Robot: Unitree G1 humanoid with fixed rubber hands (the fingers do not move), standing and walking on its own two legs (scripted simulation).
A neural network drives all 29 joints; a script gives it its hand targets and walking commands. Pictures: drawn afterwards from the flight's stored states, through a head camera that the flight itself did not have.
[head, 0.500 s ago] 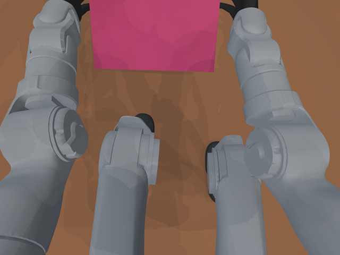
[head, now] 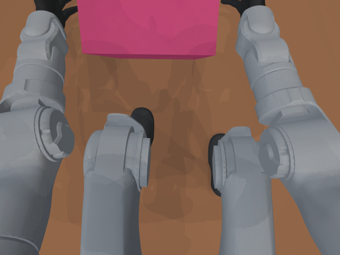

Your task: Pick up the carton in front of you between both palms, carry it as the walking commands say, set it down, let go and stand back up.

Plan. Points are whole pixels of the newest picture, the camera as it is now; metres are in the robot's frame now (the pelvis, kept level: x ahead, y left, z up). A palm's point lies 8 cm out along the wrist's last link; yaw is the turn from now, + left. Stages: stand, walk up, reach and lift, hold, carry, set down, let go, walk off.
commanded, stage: set down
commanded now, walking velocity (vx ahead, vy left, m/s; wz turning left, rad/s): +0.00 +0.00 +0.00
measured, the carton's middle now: (154, 5) +0.52 +0.14 -0.25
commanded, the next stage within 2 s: let go in 1.18 s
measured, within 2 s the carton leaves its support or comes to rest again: neither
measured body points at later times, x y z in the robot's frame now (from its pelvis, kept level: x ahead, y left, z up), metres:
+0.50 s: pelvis +0.00 +0.00 +0.06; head +0.33 +0.10 +0.35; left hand +0.49 +0.35 -0.08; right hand +0.56 -0.02 -0.07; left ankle +0.14 +0.13 -0.34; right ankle +0.10 -0.13 -0.34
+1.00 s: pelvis +0.03 +0.01 +0.19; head +0.34 +0.10 +0.50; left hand +0.49 +0.37 +0.07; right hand +0.56 -0.03 +0.07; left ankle +0.14 +0.13 -0.34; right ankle +0.10 -0.13 -0.34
